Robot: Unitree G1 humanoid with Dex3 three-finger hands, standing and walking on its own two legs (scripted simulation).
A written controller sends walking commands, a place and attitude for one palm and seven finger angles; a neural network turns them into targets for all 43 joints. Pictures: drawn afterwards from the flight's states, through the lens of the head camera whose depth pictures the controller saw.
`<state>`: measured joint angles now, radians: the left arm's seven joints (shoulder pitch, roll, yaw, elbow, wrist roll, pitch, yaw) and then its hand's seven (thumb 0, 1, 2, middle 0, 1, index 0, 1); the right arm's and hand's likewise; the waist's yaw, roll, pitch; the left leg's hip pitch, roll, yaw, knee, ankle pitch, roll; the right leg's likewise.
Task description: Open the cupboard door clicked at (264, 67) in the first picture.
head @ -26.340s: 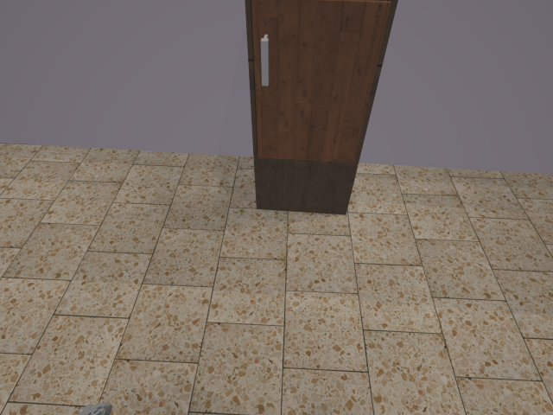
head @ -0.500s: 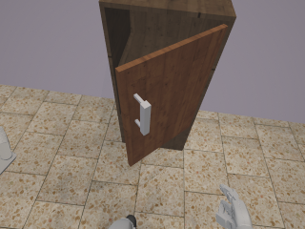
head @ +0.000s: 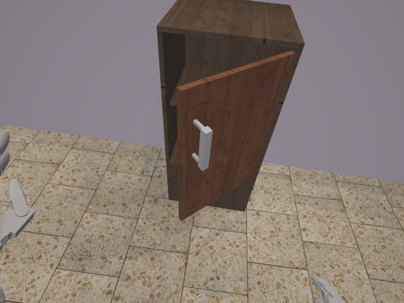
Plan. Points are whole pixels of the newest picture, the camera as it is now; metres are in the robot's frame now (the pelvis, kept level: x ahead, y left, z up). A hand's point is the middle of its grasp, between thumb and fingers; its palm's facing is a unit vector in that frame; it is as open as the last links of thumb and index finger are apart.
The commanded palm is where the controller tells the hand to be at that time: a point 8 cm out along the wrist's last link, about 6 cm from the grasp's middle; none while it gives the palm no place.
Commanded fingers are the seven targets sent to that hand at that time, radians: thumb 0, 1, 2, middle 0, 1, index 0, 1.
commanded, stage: stop stepping back and stand still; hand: left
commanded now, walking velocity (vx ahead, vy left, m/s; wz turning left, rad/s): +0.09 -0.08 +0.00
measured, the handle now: (200, 145) +0.51 +0.05 +0.01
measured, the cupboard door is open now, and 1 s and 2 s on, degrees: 44 44 44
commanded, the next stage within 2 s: let the arm hang, fingers relaxed in 0.34 s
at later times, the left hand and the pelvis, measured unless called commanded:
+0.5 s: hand (56, 225) +0.21 +0.26 +0.10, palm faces +0.32 -0.82 -0.48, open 7.4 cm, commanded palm none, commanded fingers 0.00 0.90 0.90 -0.20 -0.30 -0.20 -0.30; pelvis -0.01 -0.01 +0.00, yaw +0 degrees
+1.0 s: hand out of the picture -0.08 +0.16 -0.16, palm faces +0.06 -0.97 -0.24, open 7.2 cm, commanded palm none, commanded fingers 0.00 0.90 0.90 -0.20 -0.30 -0.20 -0.30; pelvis -0.03 -0.03 +0.01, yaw +2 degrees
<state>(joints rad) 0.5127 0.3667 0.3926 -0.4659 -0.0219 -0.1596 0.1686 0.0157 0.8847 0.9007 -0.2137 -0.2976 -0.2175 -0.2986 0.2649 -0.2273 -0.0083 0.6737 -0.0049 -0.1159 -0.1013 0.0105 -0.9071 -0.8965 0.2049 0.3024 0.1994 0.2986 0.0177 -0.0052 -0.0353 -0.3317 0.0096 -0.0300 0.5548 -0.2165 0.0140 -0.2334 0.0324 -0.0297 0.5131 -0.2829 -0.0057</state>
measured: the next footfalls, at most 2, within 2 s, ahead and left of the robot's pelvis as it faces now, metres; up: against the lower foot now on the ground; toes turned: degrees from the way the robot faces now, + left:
none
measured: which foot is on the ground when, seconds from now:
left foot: down 0.00-1.00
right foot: down 0.00-1.00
